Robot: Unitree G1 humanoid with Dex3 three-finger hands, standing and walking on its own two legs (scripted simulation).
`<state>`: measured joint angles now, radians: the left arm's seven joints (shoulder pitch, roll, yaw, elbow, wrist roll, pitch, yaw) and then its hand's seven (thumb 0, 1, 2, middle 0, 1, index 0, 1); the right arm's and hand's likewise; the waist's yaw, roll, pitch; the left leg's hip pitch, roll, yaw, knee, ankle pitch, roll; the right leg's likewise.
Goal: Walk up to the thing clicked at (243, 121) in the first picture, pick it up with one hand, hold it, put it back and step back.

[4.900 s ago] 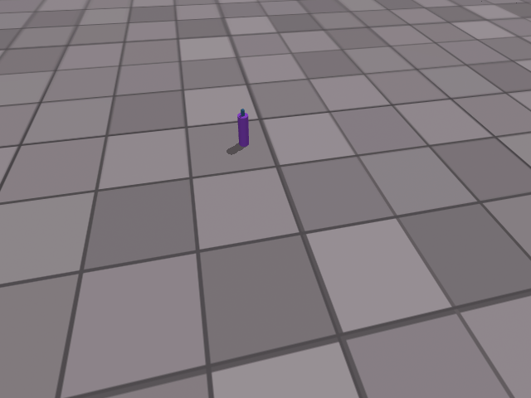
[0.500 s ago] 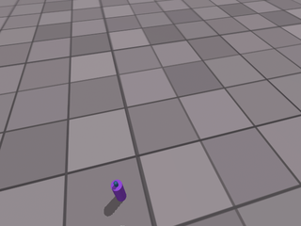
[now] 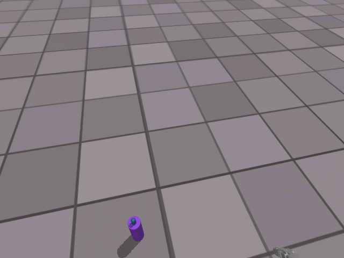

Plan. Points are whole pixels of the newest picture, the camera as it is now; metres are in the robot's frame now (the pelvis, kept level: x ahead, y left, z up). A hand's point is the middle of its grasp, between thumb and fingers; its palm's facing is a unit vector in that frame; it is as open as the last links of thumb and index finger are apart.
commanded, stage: walk up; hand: left
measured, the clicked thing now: (135, 228) +0.40 +0.18 -0.65
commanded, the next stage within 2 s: stand in 0.76 s
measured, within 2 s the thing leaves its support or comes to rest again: neither
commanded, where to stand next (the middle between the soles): +0.05 -0.01 m, yaw -2 degrees
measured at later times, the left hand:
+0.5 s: hand out of the picture +0.08 +0.24 -0.16, palm faces -0.02 -0.95 -0.32, open 7.4 cm
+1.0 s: hand out of the picture +0.10 +0.25 -0.15, palm faces -0.03 -0.94 -0.33, open 7.4 cm
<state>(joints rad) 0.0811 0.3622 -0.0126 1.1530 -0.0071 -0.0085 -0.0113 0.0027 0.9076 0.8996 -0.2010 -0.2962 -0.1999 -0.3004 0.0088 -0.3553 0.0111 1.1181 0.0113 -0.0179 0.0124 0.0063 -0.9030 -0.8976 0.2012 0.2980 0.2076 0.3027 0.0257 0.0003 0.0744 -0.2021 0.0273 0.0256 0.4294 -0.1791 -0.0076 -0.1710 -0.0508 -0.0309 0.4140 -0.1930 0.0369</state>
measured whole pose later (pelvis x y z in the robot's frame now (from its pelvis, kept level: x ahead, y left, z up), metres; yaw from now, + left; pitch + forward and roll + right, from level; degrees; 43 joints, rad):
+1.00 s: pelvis +0.02 +0.00 +0.01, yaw +0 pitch -2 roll +0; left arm 0.09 0.35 0.01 1.14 0.01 -0.01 -0.01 0.00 0.91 0.90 -0.20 -0.30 -0.20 -0.30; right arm 0.08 -0.34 -0.01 1.16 -0.01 -0.01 0.01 0.01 -0.90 -0.90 0.20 0.30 0.21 0.30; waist -0.01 0.00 0.05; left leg -0.15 0.03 0.03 0.33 -0.15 -0.01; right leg -0.12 -0.05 -0.03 0.32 -0.17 0.04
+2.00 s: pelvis +0.03 -0.01 +0.01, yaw +0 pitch -2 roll +0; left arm 0.10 0.35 0.00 1.12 0.01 -0.01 0.00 0.00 0.91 0.90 -0.20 -0.30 -0.20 -0.30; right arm 0.09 -0.35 0.00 1.15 -0.01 0.00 0.01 0.01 -0.90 -0.90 0.20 0.30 0.21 0.30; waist -0.01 0.00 0.05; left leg -0.11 0.04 0.03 0.32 -0.17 -0.03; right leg -0.09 -0.04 -0.04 0.31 -0.19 0.02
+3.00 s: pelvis +0.03 -0.01 +0.01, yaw +0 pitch -2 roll +0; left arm 0.12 0.35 0.00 1.11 0.01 -0.01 0.00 0.00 0.91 0.90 -0.20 -0.30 -0.20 -0.30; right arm 0.11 -0.35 -0.01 1.14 -0.01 -0.01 0.01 0.01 -0.90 -0.90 0.20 0.30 0.21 0.30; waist 0.00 -0.01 0.05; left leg -0.10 0.03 0.03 0.31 -0.17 -0.02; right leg -0.08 -0.04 -0.03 0.31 -0.19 0.03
